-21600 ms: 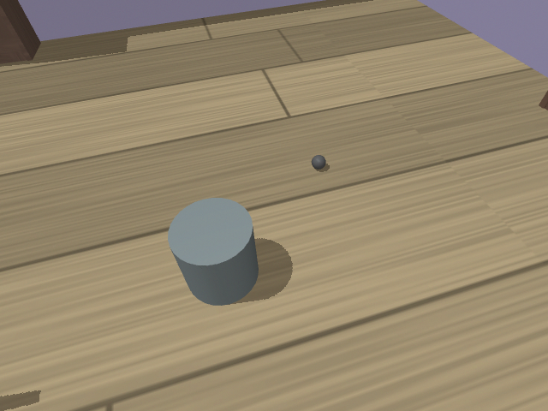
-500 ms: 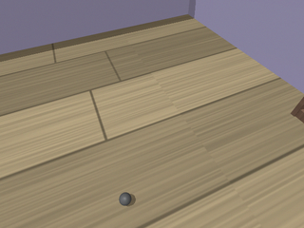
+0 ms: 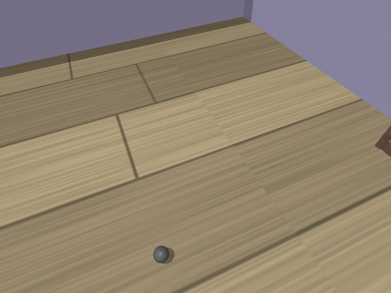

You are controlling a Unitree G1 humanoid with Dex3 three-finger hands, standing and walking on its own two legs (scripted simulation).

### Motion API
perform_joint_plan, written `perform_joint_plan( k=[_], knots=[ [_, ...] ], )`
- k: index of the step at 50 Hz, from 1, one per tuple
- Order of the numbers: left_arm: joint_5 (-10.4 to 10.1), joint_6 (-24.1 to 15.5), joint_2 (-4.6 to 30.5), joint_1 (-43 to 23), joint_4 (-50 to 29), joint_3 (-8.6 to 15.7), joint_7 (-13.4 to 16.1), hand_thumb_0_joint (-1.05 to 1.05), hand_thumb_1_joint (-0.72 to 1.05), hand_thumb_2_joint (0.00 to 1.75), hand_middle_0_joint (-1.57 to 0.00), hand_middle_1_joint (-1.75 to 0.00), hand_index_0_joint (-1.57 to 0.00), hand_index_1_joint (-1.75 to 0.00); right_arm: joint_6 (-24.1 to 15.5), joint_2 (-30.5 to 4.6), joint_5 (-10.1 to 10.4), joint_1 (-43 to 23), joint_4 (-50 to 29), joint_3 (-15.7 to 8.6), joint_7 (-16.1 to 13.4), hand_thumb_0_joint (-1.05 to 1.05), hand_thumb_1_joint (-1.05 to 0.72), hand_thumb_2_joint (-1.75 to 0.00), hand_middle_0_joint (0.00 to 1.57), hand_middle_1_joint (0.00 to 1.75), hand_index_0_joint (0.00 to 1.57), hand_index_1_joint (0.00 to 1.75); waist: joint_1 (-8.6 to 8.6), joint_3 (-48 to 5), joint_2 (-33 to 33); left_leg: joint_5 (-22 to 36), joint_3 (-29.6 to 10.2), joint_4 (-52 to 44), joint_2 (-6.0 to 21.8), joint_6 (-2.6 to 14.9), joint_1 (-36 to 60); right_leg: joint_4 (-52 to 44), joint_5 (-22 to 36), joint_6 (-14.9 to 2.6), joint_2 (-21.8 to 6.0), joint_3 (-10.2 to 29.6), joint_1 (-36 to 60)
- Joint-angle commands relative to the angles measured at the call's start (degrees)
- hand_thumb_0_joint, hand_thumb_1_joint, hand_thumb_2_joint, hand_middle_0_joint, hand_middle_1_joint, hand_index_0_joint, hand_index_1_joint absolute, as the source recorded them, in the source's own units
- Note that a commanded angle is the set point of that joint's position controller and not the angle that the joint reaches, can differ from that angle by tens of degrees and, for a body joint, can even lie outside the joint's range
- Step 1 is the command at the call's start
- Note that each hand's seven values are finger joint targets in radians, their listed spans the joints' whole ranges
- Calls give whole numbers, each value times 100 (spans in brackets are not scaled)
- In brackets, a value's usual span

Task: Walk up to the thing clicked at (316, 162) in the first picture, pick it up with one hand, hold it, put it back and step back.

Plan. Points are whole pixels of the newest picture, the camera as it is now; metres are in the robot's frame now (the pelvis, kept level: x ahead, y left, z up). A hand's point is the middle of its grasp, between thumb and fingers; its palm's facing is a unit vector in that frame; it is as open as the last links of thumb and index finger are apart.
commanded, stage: rise first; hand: left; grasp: from above
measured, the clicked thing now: (161, 254) +0.43 +0.22 -0.75
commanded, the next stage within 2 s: none
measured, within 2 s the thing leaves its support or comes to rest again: neither
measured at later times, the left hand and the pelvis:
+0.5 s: hand out of the picture +0.12 +0.26 -0.20, palm faces -0.10 -0.91 -0.40, open 13.2 cm; pelvis -0.02 +0.01 -0.05, yaw +1 degrees
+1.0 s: hand out of the picture +0.13 +0.28 -0.29, palm faces -0.32 -0.77 -0.56, open 14.1 cm; pelvis -0.03 +0.01 -0.15, yaw +1 degrees
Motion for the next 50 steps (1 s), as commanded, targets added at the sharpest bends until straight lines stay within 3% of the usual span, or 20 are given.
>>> perform_joint_plan(
  k=[1, 2, 3, 4, 6, 8, 10, 11, 13, 17, 18, 23, 28, 35, 39, 41, 44, 45, 47, 50],
  knots=[
    [-270, -646, 243, -2153, -2337, 282, 172, 0, 74, 97, -21, -46, -18, -46, -405, -298, 365, -36, -1878, -6, -202, 0, -99, -92, 20, 30, 20, 30, -646, -7, 143, 317, 142, 320, -229, 205, -672, 204, 719, -70, 23, -68, -1238],
    [-258, -552, 475, -2657, -1710, 329, 192, 0, 66, 98, -22, -53, -17, -54, -400, -446, 401, 243, -1574, -14, -256, 0, -95, -92, 20, 30, 20, 30, -444, -158, -60, 139, 114, 360, -230, 226, -656, 213, 434, -57, 17, -132, -964],
    [-128, -318, 1020, -1774, -801, 684, 221, 0, 58, 100, -18, -59, -14, -62, -341, -612, 370, 386, -1530, -86, -294, 0, -95, -92, 20, 30, 20, 30, -328, -70, -218, -52, 115, 464, -262, 240, -881, 249, 140, -94, 45, -192, -1040],
    [-70, -228, 1019, -1293, -450, 777, 139, 0, 50, 95, -18, -67, -15, -69, -282, -642, 359, 442, -1677, -178, -287, 0, -93, -91, 20, 30, 20, 30, -152, -69, -143, 19, 125, 661, -235, 213, -1088, 429, 96, -123, 89, -205, -1185],
    [180, -286, 1494, -1744, -792, 1034, 25, 0, 34, 93, -13, -83, -13, -84, -340, -640, 274, 619, -1881, -347, -336, 0, -90, -90, 20, 30, 20, 30, -101, -935, -28, 301, 69, 1045, -251, 209, -1102, 830, 415, -121, 51, -155, -1198],
    [587, -156, 1257, -892, -267, 1061, -170, 0, 18, 92, -8, -98, -12, -95, -375, -593, 160, 822, -2044, -467, -278, 0, -94, -91, 20, 30, 20, 30, -69, -1344, -104, 644, 11, 1560, -306, 203, -1471, 1354, 771, -127, 40, -160, -1350],
    [788, -73, 1334, -373, -632, 1290, -215, 0, 2, 97, -4, -106, -7, -103, -384, -536, 148, 839, -2356, -558, -233, 0, -92, -91, 20, 30, 20, 30, 269, -1937, 187, 927, 5, 1754, -369, 150, -1491, 1609, 917, -158, 41, -161, -1159],
    [818, -17, 1234, -455, -1037, 1233, -183, 0, -6, 97, -4, -108, -7, -105, -382, -502, 167, 791, -2555, -570, -226, 0, -94, -91, 20, 30, 20, 30, 274, -2059, 313, 922, -3, 1722, -357, 126, -1405, 1651, 868, -165, 48, -166, -1202],
    [879, 239, 896, -378, -1144, 1054, -94, 0, -22, 97, -4, -110, -7, -107, -366, -437, 191, 673, -2769, -531, -200, 0, -92, -90, 20, 30, 20, 30, 215, -1641, 310, 690, -46, 1767, -329, 95, -1724, 1676, 538, -173, 76, -213, -1562],
    [988, 641, 967, -689, -1866, 1040, 46, 0, -51, 99, -7, -108, -7, -108, -420, -380, 232, 444, -3253, -533, -166, 0, -92, -91, 20, 30, 20, 30, 58, -1419, 94, -15, -107, 2052, -248, 123, -2224, 1884, -209, -168, 105, -256, -2175],
    [984, 717, 802, -516, -1936, 970, 49, 0, -54, 98, -8, -108, -8, -108, -451, -355, 225, 480, -3311, -517, -158, 0, -91, -90, 20, 30, 20, 30, 19, -1403, -13, -152, -116, 2121, -242, 138, -2313, 1961, -338, -164, 106, -265, -2279],
    [1136, 641, 920, -630, -2886, 1112, 80, 0, -56, 98, -7, -108, -7, -108, -672, -312, 160, 625, -3452, -568, -178, 0, -89, -90, 20, 30, 20, 30, -42, -1862, 118, -150, -119, 2932, -214, 160, -2748, 2744, -303, -133, 70, -204, -2917],
    [1454, 649, 881, 123, -3611, 1137, 147, 0, -57, 100, -6, -107, -5, -108, -829, -244, 118, 664, -3646, -573, -242, 0, -88, -90, 20, 30, 20, 30, -43, -2292, 369, 65, -151, 3449, -174, 147, -2926, 3308, -104, -141, 65, -185, -3275],
    [1540, 1051, 676, 783, -4288, 980, 191, 0, -56, 98, -6, -106, -6, -106, -907, -240, 113, 547, -3862, -576, -251, 0, -89, -90, 20, 30, 20, 30, -123, -2295, 335, 264, -310, 3824, -110, 167, -3302, 3673, -84, -139, 96, -250, -3651],
    [1668, 1148, 673, 781, -4500, 953, 205, 0, -55, 97, -6, -106, -6, -106, -967, -230, 82, 479, -3986, -549, -232, 0, -89, -90, 20, 30, 20, 30, -150, -2232, 443, 19, -386, 4024, -74, 140, -3641, 4000, -376, -171, 101, -276, -4073],
    [1778, 1120, 633, 570, -4444, 846, 224, 0, -54, 96, -6, -108, -7, -107, -1017, -226, 69, 447, -4009, -528, -223, 0, -89, -90, 20, 30, 20, 30, -268, -2198, 373, -71, -420, 4259, -60, 156, -3897, 4236, -450, -167, 111, -288, -4410],
    [2088, 901, 834, 83, -4170, 953, 277, 0, -55, 97, -6, -107, -6, -107, -1117, -208, 37, 361, -4007, -501, -191, 0, -88, -90, 20, 30, 20, 30, -243, -2175, 414, -511, -373, 4826, -107, 166, -4595, 4758, -738, -168, 95, -255, -5078],
    [2224, 786, 870, -149, -4018, 942, 298, 0, -55, 97, -5, -108, -6, -107, -1154, -243, 35, 308, -3995, -495, -166, 0, -88, -90, 20, 30, 20, 30, -318, -2216, 405, -678, -415, 4990, -102, 158, -4814, 5001, -887, -174, 92, -255, -5390],
    [2426, 534, 797, -238, -3996, 834, 341, 0, -55, 97, -5, -108, -6, -108, -1230, -271, 17, 257, -3992, -531, -119, 0, -88, -90, 20, 30, 20, 30, -280, -2525, 533, -933, -429, 5310, -137, 137, -5083, 5416, -1090, -179, 80, -240, -5829],
    [2766, 223, 942, -530, -4097, 809, 455, 0, -56, 98, -6, -110, -7, -110, -1302, -384, 56, 229, -3933, -574, -77, 0, -89, -90, 20, 30, 20, 30, -205, -3227, 649, -797, -526, 5732, -140, 107, -5222, 5999, -1037, -196, 69, -248, -6331]
  ],
)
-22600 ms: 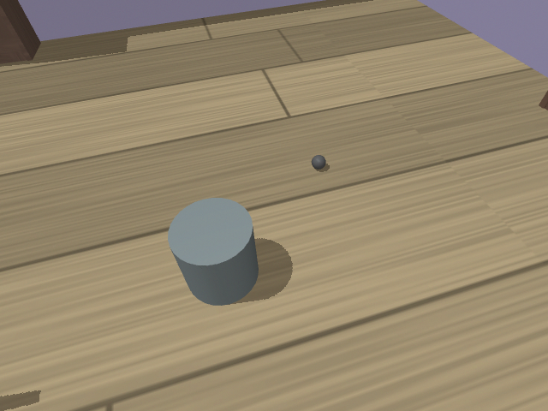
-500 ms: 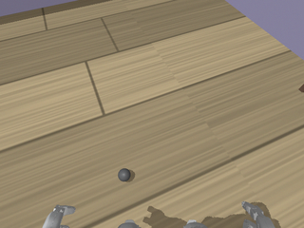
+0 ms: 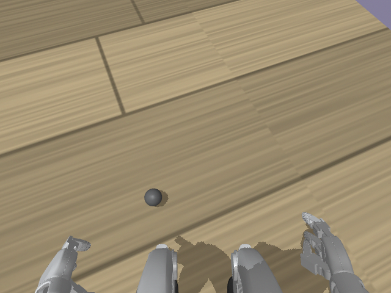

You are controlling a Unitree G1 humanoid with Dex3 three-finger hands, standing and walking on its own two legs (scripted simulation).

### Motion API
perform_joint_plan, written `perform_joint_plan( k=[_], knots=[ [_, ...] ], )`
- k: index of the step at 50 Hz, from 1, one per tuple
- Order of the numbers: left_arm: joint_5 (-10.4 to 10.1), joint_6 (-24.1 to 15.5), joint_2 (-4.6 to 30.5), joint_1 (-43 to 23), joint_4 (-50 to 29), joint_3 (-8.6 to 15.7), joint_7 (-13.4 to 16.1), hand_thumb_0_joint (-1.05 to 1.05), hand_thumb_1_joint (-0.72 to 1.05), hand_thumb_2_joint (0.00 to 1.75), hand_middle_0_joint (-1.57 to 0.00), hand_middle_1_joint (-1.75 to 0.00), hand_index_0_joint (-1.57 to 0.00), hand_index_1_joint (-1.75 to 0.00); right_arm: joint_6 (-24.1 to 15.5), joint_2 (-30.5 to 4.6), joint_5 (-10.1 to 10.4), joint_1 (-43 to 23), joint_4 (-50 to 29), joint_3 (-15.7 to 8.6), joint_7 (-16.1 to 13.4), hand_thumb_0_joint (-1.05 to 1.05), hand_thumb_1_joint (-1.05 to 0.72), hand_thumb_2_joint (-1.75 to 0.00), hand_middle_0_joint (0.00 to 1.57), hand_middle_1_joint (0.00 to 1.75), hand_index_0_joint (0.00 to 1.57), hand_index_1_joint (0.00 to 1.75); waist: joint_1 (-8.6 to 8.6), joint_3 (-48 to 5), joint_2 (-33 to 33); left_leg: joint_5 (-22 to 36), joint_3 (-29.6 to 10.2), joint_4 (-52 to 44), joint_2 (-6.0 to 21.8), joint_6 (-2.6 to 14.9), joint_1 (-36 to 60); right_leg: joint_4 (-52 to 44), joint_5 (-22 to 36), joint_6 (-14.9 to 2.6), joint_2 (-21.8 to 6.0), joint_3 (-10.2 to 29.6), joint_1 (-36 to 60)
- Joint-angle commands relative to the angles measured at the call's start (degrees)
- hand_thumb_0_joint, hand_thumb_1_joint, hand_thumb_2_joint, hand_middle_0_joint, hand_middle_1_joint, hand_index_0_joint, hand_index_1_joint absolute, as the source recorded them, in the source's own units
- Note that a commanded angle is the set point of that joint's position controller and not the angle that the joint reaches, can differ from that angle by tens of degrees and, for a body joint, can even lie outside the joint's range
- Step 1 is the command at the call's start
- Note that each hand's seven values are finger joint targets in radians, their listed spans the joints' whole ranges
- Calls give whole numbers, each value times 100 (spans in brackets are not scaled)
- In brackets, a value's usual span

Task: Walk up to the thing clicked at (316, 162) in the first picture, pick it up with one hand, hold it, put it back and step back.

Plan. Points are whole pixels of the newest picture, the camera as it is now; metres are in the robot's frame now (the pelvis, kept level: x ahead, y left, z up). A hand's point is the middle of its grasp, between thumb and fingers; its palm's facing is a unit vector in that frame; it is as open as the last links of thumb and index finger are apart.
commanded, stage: rise first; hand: left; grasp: from above
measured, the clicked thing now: (153, 197) +0.47 +0.20 -0.60
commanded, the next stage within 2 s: none
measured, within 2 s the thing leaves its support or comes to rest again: neither
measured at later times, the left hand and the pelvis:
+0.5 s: hand (117, 226) +0.31 +0.26 -0.34, palm faces -0.48 -0.26 -0.84, open 13.8 cm; pelvis -0.07 -0.01 -0.20, yaw -2 degrees
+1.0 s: hand (126, 209) +0.38 +0.26 -0.42, palm faces -0.47 +0.00 -0.88, open 14.1 cm; pelvis -0.07 +0.00 -0.27, yaw -5 degrees
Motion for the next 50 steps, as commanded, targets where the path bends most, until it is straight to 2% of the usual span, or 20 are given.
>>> perform_joint_plan(
  k=[1, 4, 5, 7, 9, 10, 12, 13, 17, 19, 21, 22, 24, 25, 27, 34, 39, 41, 44, 50],
  knots=[
    [544, -644, 962, -773, -777, 149, 280, 0, -56, 98, -7, -109, -7, -109, -318, -983, 22, -6, -476, -459, -20, 0, -89, -90, 20, 30, 20, 30, -64, -2143, 648, 1540, -162, -249, -94, 16, 992, 174, 1364, -281, 157, -93, -351],
    [938, -816, 1274, -1218, -316, 300, 476, 0, -57, 100, -7, -109, -7, -109, -296, -1057, 52, -2, -268, -494, -8, 0, -89, -90, 20, 30, 20, 30, -57, -2433, 556, 1672, -153, 297, -125, 49, 509, 666, 1473, -291, 170, -89, -820],
    [1061, -876, 1522, -1477, -220, 428, 547, 0, -58, 100, -7, -109, -7, -109, -283, -1073, 56, -15, -176, -492, 4, 0, -90, -90, 20, 30, 20, 30, 21, -2466, 545, 1708, -124, 495, -141, 64, 218, 831, 1506, -294, 168, -77, -931],
    [1317, -974, 1644, -1770, -7, 477, 669, 0, -59, 101, -7, -109, -6, -109, -245, -1104, 52, 10, -55, -525, 36, 0, -90, -90, 20, 30, 20, 30, 93, -2761, 567, 1808, -98, 825, -157, 87, -15, 1113, 1543, -310, 172, -67, -1242],
    [1511, -1039, 1812, -2105, 143, 520, 740, 0, -57, 100, -7, -109, -7, -109, -203, -1137, 43, 56, 51, -576, 71, 0, -91, -90, 20, 30, 20, 30, 146, -3039, 681, 1819, -29, 1115, -176, 92, -221, 1312, 1554, -309, 170, -47, -1395],
    [1624, -1054, 1719, -2394, 200, 376, 763, 0, -57, 101, -7, -109, -7, -109, -175, -1125, 41, 84, 90, -591, 89, 0, -90, -90, 20, 30, 20, 30, 76, -3203, 539, 1776, 14, 1273, -182, 117, -340, 1339, 1570, -295, 190, -54, -1417],
    [1835, -1105, 1933, -2890, 515, 419, 815, 0, -56, 100, -8, -108, -8, -108, -135, -1130, 28, 190, 250, -583, 114, 0, -90, -90, 20, 30, 20, 30, 55, -3306, 369, 1662, 103, 1642, -193, 168, -799, 1459, 1595, -263, 200, -25, -1429],
    [1893, -1148, 1837, -3219, 561, 290, 803, 0, -57, 101, -10, -107, -9, -108, -121, -1120, 8, 217, 276, -592, 138, 0, -91, -91, 20, 30, 20, 30, -11, -3447, 261, 1487, 111, 1793, -197, 180, -995, 1529, 1481, -260, 199, -18, -1495],
    [2296, -1411, 2354, -4170, 1246, 335, 790, 0, -51, 99, -11, -103, -11, -104, -32, -1142, -62, 313, 469, -629, 165, 0, -88, -90, 20, 30, 20, 30, -43, -3471, -44, 724, 208, 2335, -198, 212, -1997, 1774, 820, -213, 217, 13, -1611],
    [2468, -1575, 2452, -4707, 1386, 271, 796, 0, -50, 100, -10, -103, -10, -103, 5, -1145, -91, 353, 510, -625, 183, 0, -87, -89, 20, 30, 20, 30, -96, -3593, -33, 404, 190, 2457, -208, 203, -2191, 1894, 373, -234, 230, -2, -1853],
    [2695, -1693, 2622, -4822, 1745, 353, 860, 0, -50, 100, -9, -104, -9, -104, 49, -1181, -119, 362, 561, -632, 189, 0, -87, -89, 20, 30, 20, 30, -16, -3446, 157, 125, 188, 2530, -210, 180, -2297, 2038, -1, -272, 251, -70, -2229],
    [2786, -1761, 2737, -5002, 1694, 389, 900, 0, -50, 100, -10, -103, -10, -103, 85, -1205, -133, 377, 595, -635, 190, 0, -87, -90, 20, 30, 20, 30, 28, -3561, 240, 121, 192, 2589, -208, 175, -2239, 2106, -3, -280, 250, -92, -2284],
    [3027, -1849, 2791, -5482, 1688, 311, 991, 0, -52, 102, -7, -106, -7, -106, 158, -1212, -161, 456, 649, -613, 203, 0, -87, -90, 20, 30, 20, 30, -84, -3664, 412, 88, 161, 2708, -207, 171, -2267, 2298, 6, -303, 263, -155, -2507],
    [3167, -1858, 2841, -5513, 2025, 293, 1047, 0, -54, 103, -6, -108, -6, -107, 196, -1231, -157, 475, 677, -591, 203, 0, -88, -90, 20, 30, 20, 30, -172, -3480, 398, -73, 138, 2753, -220, 177, -2476, 2387, -172, -311, 279, -193, -2691],
    [3353, -1883, 3025, -5663, 2274, 393, 1197, 0, -53, 102, -6, -107, -7, -106, 281, -1239, -194, 497, 750, -558, 216, 0, -88, -90, 20, 30, 20, 30, -150, -3357, 459, -111, 134, 2863, -223, 178, -2572, 2541, -210, -325, 288, -249, -2920],
    [3905, -1911, 3206, -6500, 2842, 223, 1559, 0, -56, 105, -6, -101, -6, -102, 549, -1286, -338, 609, 873, -492, 300, 0, -90, -90, 20, 30, 20, 30, -394, -3211, 731, -342, 50, 3121, -236, 197, -2795, 2943, -373, -360, 291, -409, -3497],
    [4168, -1936, 3062, -6928, 3051, 3, 1647, 0, -57, 105, -7, -98, -5, -99, 624, -1312, -401, 713, 999, -455, 364, 0, -90, -90, 20, 30, 20, 30, -510, -3186, 1161, -194, -44, 3282, -229, 150, -2633, 3313, -72, -403, 274, -520, -3989],
    [4317, -1951, 3258, -7030, 3156, 64, 1684, 0, -56, 104, -7, -97, -6, -98, 662, -1333, -434, 764, 1047, -437, 384, 0, -90, -90, 20, 30, 20, 30, -503, -3270, 1328, 26, -47, 3377, -222, 127, -2523, 3452, 133, -414, 271, -540, -4037],
    [4454, -2006, 3039, -7126, 3370, -59, 1756, 0, -56, 103, -8, -95, -7, -97, 703, -1345, -474, 861, 1089, -409, 425, 0, -90, -90, 20, 30, 20, 30, -662, -3228, 1233, 256, -78, 3516, -225, 125, -2611, 3587, 361, -402, 275, -588, -4128],
    [4746, -2098, 3340, -7416, 3485, 62, 1944, 0, -52, 99, -9, -97, -9, -97, 773, -1387, -554, 908, 1136, -379, 498, 0, -90, -90, 20, 30, 20, 30, -656, -3464, 1394, 557, -61, 3779, -208, 137, -2604, 3793, 639, -392, 283, -609, -4177]
  ],
)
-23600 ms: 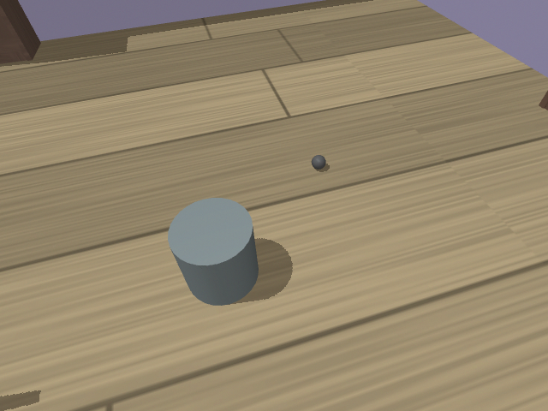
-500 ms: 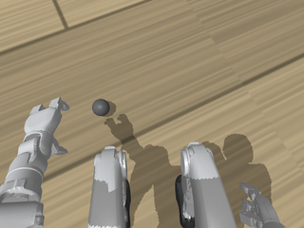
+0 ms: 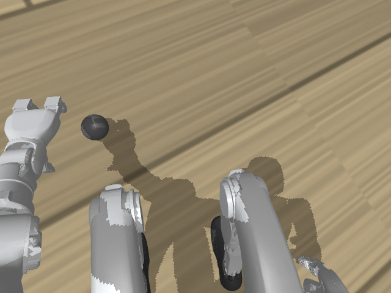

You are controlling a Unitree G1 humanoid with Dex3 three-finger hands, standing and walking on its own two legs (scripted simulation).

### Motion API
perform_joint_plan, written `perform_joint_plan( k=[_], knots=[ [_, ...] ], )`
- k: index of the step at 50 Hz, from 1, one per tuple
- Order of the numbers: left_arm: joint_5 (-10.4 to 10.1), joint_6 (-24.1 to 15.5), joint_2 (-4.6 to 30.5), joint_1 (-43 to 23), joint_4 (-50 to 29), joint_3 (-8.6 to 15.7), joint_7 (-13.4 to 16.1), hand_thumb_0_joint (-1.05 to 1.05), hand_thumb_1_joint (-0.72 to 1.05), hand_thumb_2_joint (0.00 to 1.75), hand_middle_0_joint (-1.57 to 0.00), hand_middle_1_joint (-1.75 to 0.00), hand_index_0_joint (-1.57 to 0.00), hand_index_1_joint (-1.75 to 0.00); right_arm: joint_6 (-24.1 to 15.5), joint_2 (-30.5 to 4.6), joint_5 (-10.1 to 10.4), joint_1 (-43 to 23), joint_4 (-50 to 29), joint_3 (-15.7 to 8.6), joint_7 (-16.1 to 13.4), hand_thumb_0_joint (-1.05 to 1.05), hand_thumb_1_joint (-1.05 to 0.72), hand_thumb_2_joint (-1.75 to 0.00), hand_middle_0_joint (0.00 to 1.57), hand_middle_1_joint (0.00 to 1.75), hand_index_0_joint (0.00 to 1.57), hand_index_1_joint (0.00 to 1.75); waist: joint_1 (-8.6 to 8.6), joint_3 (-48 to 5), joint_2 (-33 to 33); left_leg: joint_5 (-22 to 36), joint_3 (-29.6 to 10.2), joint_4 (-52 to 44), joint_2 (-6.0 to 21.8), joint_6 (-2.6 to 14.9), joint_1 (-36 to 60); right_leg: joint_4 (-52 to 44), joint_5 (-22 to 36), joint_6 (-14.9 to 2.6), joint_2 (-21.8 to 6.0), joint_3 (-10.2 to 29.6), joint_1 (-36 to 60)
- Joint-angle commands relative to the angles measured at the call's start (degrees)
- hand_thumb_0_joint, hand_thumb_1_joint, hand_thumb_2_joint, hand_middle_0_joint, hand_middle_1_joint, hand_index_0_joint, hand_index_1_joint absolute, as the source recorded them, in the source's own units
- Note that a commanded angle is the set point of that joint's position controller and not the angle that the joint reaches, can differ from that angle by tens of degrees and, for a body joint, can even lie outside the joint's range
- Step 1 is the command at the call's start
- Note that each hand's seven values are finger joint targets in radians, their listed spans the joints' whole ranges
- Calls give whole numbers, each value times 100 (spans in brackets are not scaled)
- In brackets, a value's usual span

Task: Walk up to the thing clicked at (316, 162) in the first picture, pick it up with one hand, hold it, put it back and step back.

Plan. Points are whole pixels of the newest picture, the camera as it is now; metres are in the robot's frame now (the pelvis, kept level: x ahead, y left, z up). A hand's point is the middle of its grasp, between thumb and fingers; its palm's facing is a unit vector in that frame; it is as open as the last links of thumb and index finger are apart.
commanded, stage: rise first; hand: left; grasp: from above
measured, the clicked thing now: (95, 127) +0.52 +0.24 -0.33
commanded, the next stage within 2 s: none
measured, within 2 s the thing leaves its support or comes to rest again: neither
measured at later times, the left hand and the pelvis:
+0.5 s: hand (59, 134) +0.46 +0.28 -0.19, palm faces -0.46 -0.05 -0.89, open 14.0 cm; pelvis +0.01 +0.00 -0.03, yaw -1 degrees
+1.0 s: hand (63, 134) +0.47 +0.28 -0.21, palm faces -0.45 -0.05 -0.89, open 14.1 cm; pelvis +0.01 +0.00 -0.04, yaw -2 degrees
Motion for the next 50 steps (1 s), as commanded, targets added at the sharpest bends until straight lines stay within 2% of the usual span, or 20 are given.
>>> perform_joint_plan(
  k=[1, 2, 5, 6, 13, 15, 20, 21, 22, 23, 25, 27, 28, 29, 31, 37, 42, 44, 45, 50],
  knots=[
    [114, -61, 1533, -1844, -623, 341, 394, 0, -52, 100, -9, -96, -9, -96, -37, -1350, -89, 1043, -147, -436, -35, 0, -90, -90, 20, 30, 20, 30, 55, -3793, 1462, 939, 391, -1373, -145, 97, 3188, -1176, 1061, -455, 159, -505, 1411],
    [113, -45, 1419, -1753, -425, 306, 425, 0, -53, 100, -9, -96, -9, -97, -41, -1326, -110, 1046, -123, -415, -13, 0, -90, -90, 20, 30, 20, 30, 6, -3707, 1380, 941, 389, -1331, -137, 107, 3153, -1173, 1075, -441, 157, -523, 1409],
    [107, -20, 1498, -2057, -346, 335, 521, 0, -53, 99, -8, -99, -8, -98, -58, -1380, -147, 1060, -112, -412, 8, 0, -90, -90, 20, 30, 20, 30, -51, -3693, 1406, 782, 362, -1276, -114, 118, 3045, -1102, 959, -438, 158, -540, 1224],
    [103, -4, 1395, -2044, -315, 299, 537, 0, -53, 100, -7, -100, -8, -99, -65, -1330, -165, 1062, -129, -390, 24, 0, -90, -90, 20, 30, 20, 30, -77, -3701, 1461, 812, 367, -1242, -115, 122, 3057, -1088, 989, -426, 161, -542, 1245],
    [98, 56, 1575, -2347, -91, 323, 607, 0, -54, 100, -7, -101, -8, -101, -91, -1351, -224, 1131, -102, -315, 68, 0, -90, -90, 20, 30, 20, 30, -203, -3677, 1233, 770, 432, -1009, -113, 186, 2646, -1085, 1030, -395, 202, -531, 1406],
    [113, 67, 1699, -2265, -88, 430, 616, 0, -54, 100, -7, -102, -7, -101, -89, -1351, -232, 1170, -100, -298, 78, 0, -90, -90, 20, 30, 20, 30, -133, -3787, 1304, 857, 441, -953, -110, 178, 2694, -1024, 1089, -398, 199, -526, 1457],
    [79, 47, 1731, -2337, -58, 428, 600, 0, -54, 100, -6, -103, -7, -102, -80, -1351, -272, 1161, -103, -228, 97, 0, -90, -90, 20, 30, 20, 30, -197, -3716, 1353, 786, 445, -887, -109, 183, 2502, -981, 1056, -394, 217, -539, 1475],
    [93, 52, 1806, -2278, -31, 466, 611, 0, -55, 101, -6, -102, -7, -101, -72, -1342, -262, 1134, -97, -231, 102, 0, -90, -90, 20, 30, 20, 30, -135, -3731, 1364, 785, 449, -866, -108, 185, 2510, -974, 1047, -403, 228, -530, 1480],
    [122, 53, 1825, -2298, 23, 466, 615, 0, -54, 100, -6, -103, -7, -102, -63, -1367, -274, 1169, -101, -200, 103, 0, -90, -90, 20, 30, 20, 30, -210, -3727, 1336, 832, 450, -823, -103, 194, 2438, -964, 1113, -385, 232, -542, 1546],
    [81, 55, 1781, -2168, 34, 457, 624, 0, -55, 100, -6, -103, -7, -103, -66, -1327, -280, 1174, -100, -190, 107, 0, -90, -90, 20, 30, 20, 30, -161, -3698, 1255, 905, 465, -784, -100, 203, 2447, -994, 1198, -375, 231, -525, 1636],
    [88, 57, 1771, -2239, -10, 454, 634, 0, -54, 100, -6, -104, -7, -102, -58, -1371, -300, 1211, -74, -169, 113, 0, -90, -90, 20, 30, 20, 30, -220, -3720, 1241, 977, 462, -742, -100, 209, 2375, -964, 1301, -360, 236, -528, 1685],
    [74, 74, 1863, -2186, -57, 533, 656, 0, -53, 99, -6, -103, -7, -102, -52, -1369, -288, 1212, -67, -172, 112, 0, -90, -90, 20, 30, 20, 30, -123, -3811, 1484, 1059, 456, -774, -95, 172, 2586, -887, 1330, -392, 236, -539, 1595],
    [81, 66, 1854, -2309, -74, 494, 662, 0, -53, 99, -6, -104, -7, -102, -51, -1403, -293, 1215, -82, -172, 117, 0, -90, -90, 20, 30, 20, 30, -204, -3799, 1573, 1031, 428, -780, -82, 161, 2559, -835, 1302, -403, 243, -577, 1505],
    [74, 79, 1741, -2241, -23, 443, 660, 0, -54, 100, -6, -103, -7, -102, -39, -1377, -287, 1194, -82, -163, 121, 0, -90, -90, 20, 30, 20, 30, -180, -3778, 1545, 1048, 416, -781, -86, 154, 2599, -836, 1319, -416, 254, -577, 1473],
    [91, 94, 1689, -2285, 62, 377, 655, 0, -52, 99, -6, -104, -7, -102, -29, -1423, -286, 1194, -66, -176, 129, 0, -90, -90, 20, 30, 20, 30, -269, -3664, 1525, 1020, 358, -775, -71, 143, 2632, -784, 1290, -426, 255, -627, 1304],
    [107, 84, 1773, -2310, 197, 377, 679, 0, -54, 99, -6, -104, -7, -103, -42, -1462, -323, 1236, -56, -84, 155, 0, -90, -90, 20, 30, 20, 30, -334, -3528, 1409, 963, 386, -689, -90, 179, 2380, -811, 1294, -397, 267, -623, 1422],
    [126, 51, 1778, -2350, 341, 342, 714, 0, -53, 99, -6, -104, -7, -103, -79, -1489, -338, 1176, -66, -51, 141, 0, -90, -90, 20, 30, 20, 30, -371, -3324, 1465, 624, 360, -694, -97, 162, 2276, -783, 959, -418, 266, -653, 1174],
    [152, 35, 1895, -2517, 219, 374, 746, 0, -54, 99, -6, -104, -7, -103, -86, -1499, -332, 1148, -61, -45, 137, 0, -90, -90, 20, 30, 20, 30, -341, -3439, 1655, 670, 349, -691, -84, 140, 2406, -722, 991, -434, 271, -670, 1102],
    [147, 50, 1760, -2429, 298, 330, 757, 0, -61, 107, -7, -99, -5, -101, -95, -1493, -343, 1183, -67, -27, 142, 0, -91, -90, 20, 30, 20, 30, -379, -3423, 1659, 768, 327, -696, -89, 123, 2482, -678, 1079, -430, 257, -683, 1095],
    [158, 90, 1842, -2526, 409, 355, 774, 0, -54, 101, -8, -101, -7, -101, -124, -1556, -361, 1228, -83, -10, 164, 0, -90, -90, 20, 30, 20, 30, -491, -3330, 1592, 771, 293, -665, -86, 139, 2405, -662, 1110, -417, 245, -717, 1042]
  ],
)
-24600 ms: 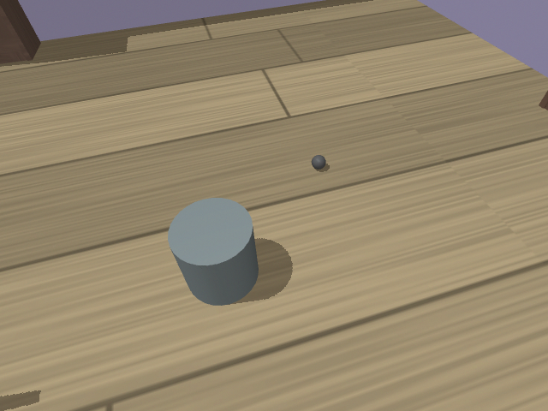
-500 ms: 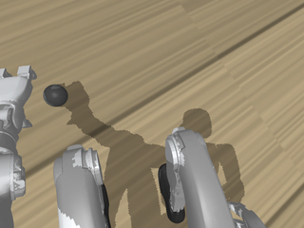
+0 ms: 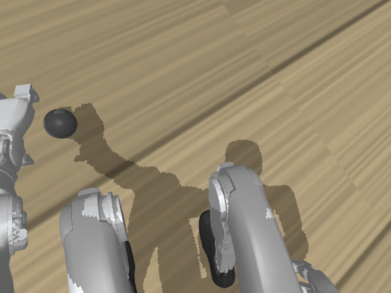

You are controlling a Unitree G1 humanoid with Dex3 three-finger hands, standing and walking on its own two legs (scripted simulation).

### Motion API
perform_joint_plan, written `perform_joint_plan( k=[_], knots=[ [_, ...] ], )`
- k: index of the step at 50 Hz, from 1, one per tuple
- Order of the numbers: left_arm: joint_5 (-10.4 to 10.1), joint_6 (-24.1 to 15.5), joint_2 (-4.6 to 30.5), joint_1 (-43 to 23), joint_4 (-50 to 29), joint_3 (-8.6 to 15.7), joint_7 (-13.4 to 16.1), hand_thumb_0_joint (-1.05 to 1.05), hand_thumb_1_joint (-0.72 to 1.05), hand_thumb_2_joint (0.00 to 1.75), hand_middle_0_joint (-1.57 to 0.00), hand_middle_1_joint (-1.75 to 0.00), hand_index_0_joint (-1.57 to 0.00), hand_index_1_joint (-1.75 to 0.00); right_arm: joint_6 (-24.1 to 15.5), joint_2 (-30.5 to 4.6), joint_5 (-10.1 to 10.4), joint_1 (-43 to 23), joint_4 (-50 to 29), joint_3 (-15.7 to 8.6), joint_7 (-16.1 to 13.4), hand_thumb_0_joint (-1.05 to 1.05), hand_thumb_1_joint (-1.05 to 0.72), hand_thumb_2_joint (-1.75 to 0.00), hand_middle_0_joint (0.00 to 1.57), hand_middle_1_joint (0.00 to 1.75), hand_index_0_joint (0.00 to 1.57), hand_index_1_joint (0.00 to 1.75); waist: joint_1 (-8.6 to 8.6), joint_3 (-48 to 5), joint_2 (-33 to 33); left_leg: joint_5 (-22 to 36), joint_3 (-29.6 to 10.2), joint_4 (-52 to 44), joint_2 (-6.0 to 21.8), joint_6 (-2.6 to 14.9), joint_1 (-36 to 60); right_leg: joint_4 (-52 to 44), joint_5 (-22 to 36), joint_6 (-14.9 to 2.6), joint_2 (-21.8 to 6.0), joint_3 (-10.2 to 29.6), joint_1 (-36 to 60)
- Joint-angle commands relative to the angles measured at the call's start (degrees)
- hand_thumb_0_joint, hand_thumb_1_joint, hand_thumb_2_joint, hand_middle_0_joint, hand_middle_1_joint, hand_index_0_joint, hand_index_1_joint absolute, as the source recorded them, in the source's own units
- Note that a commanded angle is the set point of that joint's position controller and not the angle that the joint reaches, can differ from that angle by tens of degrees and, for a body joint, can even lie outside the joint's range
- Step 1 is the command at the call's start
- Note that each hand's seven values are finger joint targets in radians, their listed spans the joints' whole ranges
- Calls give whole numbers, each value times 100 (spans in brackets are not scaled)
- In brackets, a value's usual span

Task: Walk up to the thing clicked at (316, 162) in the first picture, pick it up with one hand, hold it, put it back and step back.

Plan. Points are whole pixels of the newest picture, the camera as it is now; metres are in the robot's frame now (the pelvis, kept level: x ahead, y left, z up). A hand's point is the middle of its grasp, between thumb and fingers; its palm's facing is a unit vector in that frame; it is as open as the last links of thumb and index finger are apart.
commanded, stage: rise first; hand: left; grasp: from above
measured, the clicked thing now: (60, 123) +0.51 +0.26 -0.29
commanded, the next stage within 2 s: approach in 1.40 s
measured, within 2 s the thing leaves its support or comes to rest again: neither
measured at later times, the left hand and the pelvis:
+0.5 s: hand (25, 129) +0.47 +0.30 -0.18, palm faces -0.45 -0.07 -0.89, open 14.0 cm; pelvis +0.00 +0.00 -0.01, yaw -1 degrees
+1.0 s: hand (21, 124) +0.47 +0.30 -0.17, palm faces -0.44 -0.07 -0.89, open 14.1 cm; pelvis +0.00 +0.00 +0.00, yaw -1 degrees
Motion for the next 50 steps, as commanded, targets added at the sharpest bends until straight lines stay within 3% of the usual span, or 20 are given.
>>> perform_joint_plan(
  k=[1, 5, 12, 13, 17, 20, 21, 27, 33, 36, 39, 41, 43, 45, 49, 50],
  knots=[
    [-96, 12, 1311, -1788, -726, 107, 232, 0, -55, 101, -7, -103, -7, -103, -64, -1459, -34, 1186, -44, -443, -63, 0, -90, -90, 20, 30, 20, 30, -64, -3637, 1731, 901, 545, -1387, -107, 213, 2970, -1356, 1162, -426, 141, -572, 1724],
    [-103, 2, 1539, -1810, -711, 243, 254, 0, -55, 101, -7, -103, -7, -103, -63, -1483, -56, 1212, -63, -403, -59, 0, -90, -90, 20, 30, 20, 30, -46, -3796, 1749, 926, 574, -1317, -122, 230, 2878, -1338, 1182, -408, 145, -553, 1854],
    [-65, 32, 1574, -1878, -615, 215, 259, 0, -55, 101, -7, -102, -7, -103, -72, -1490, -86, 1238, -71, -332, -57, 0, -90, -90, 20, 30, 20, 30, -148, -3809, 1732, 1057, 551, -1219, -112, 233, 2834, -1283, 1346, -393, 164, -573, 1947],
    [-108, 34, 1557, -1801, -573, 199, 253, 0, -54, 100, -7, -105, -7, -104, -75, -1478, -79, 1228, -63, -323, -55, 0, -91, -90, 20, 30, 20, 30, -95, -3733, 1669, 1060, 585, -1192, -116, 254, 2731, -1338, 1384, -373, 170, -533, 2033],
    [-129, 36, 1699, -1904, -579, 227, 200, 0, -54, 100, -7, -104, -8, -104, -90, -1514, -108, 1268, -79, -290, -36, 0, -91, -90, 20, 30, 20, 30, -175, -3651, 1609, 950, 577, -1142, -105, 272, 2576, -1354, 1279, -359, 167, -539, 2069],
    [-118, 6, 1766, -1919, -584, 264, 177, 0, -54, 100, -7, -104, -7, -104, -86, -1527, -103, 1221, -97, -280, -30, 0, -90, -90, 20, 30, 20, 30, -121, -3647, 1785, 837, 533, -1223, -110, 236, 2683, -1278, 1119, -405, 174, -597, 1887],
    [-99, 7, 1568, -1866, -593, 156, 161, 0, -56, 101, -7, -104, -7, -104, -90, -1519, -116, 1228, -84, -283, -28, 0, -90, -90, 20, 30, 20, 30, -155, -3642, 1817, 911, 520, -1226, -99, 214, 2820, -1268, 1189, -412, 178, -616, 1878],
    [-49, 11, 1767, -1982, -734, 224, 197, 0, -55, 101, -7, -103, -7, -103, -62, -1561, -90, 1241, -103, -270, -24, 0, -90, -90, 20, 30, 20, 30, -144, -3835, 2054, 1044, 491, -1231, -102, 184, 2964, -1183, 1314, -431, 180, -655, 1797],
    [-58, 70, 1611, -1850, -574, 158, 186, 0, -56, 102, -7, -103, -6, -104, -75, -1554, -91, 1279, -107, -260, -15, 0, -90, -90, 20, 30, 20, 30, -184, -3571, 2033, 947, 500, -1294, -110, 189, 2906, -1221, 1245, -433, 169, -665, 1708],
    [-116, 82, 1669, -1880, -806, 191, 175, 0, -56, 102, -7, -103, -7, -104, -62, -1551, -52, 1255, -129, -278, -18, 0, -90, -90, 20, 30, 20, 30, -88, -3796, 2088, 1026, 511, -1324, -114, 181, 3025, -1218, 1299, -440, 165, -645, 1752],
    [-142, 103, 1503, -1911, -813, 93, 130, 0, -55, 100, -7, -105, -7, -104, -63, -1536, -51, 1340, -105, -300, -22, 0, -90, -90, 20, 30, 20, 30, -196, -3806, 1932, 1086, 522, -1273, -114, 205, 2964, -1291, 1397, -406, 170, -625, 1883],
    [-165, 107, 1645, -1975, -899, 171, 125, 0, -55, 101, -7, -104, -7, -104, -39, -1541, -26, 1357, -100, -319, -36, 0, -90, -90, 20, 30, 20, 30, -122, -3964, 1963, 1191, 523, -1285, -109, 200, 3017, -1287, 1481, -408, 171, -612, 1951],
    [-205, 129, 1488, -1938, -787, 87, 80, 0, -55, 100, -6, -105, -7, -104, -38, -1528, -17, 1369, -130, -324, -39, 0, -90, -90, 20, 30, 20, 30, -206, -3771, 1874, 1150, 514, -1293, -99, 214, 2954, -1347, 1458, -396, 161, -609, 1920],
    [-161, 130, 1573, -2081, -770, 107, 56, 0, -55, 100, -7, -104, -7, -104, -34, -1541, -25, 1387, -106, -293, -38, 0, -90, -90, 20, 30, 20, 30, -247, -3693, 1805, 1123, 506, -1288, -101, 223, 2861, -1351, 1439, -394, 157, -611, 1917],
    [-190, 119, 1667, -1899, -613, 148, 19, 0, -55, 101, -7, -104, -7, -104, -13, -1516, -7, 1298, -137, -264, -53, 0, -90, -90, 20, 30, 20, 30, -102, -3701, 1746, 998, 554, -1335, -125, 235, 2704, -1408, 1287, -394, 163, -564, 2042],
    [-198, 116, 1559, -1924, -590, 104, -1, 0, -54, 99, -7, -104, -8, -104, -28, -1518, -15, 1315, -166, -269, -50, 0, -90, -90, 20, 30, 20, 30, -174, -3578, 1793, 939, 516, -1378, -129, 218, 2779, -1371, 1217, -414, 153, -608, 1890]
  ],
)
